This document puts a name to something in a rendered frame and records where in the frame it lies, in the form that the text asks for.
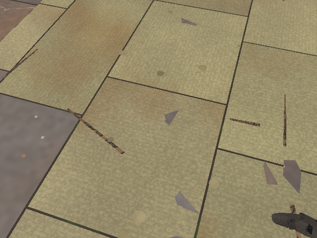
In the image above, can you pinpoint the robot right hand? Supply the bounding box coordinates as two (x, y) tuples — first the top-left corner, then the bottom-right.
(271, 212), (317, 238)

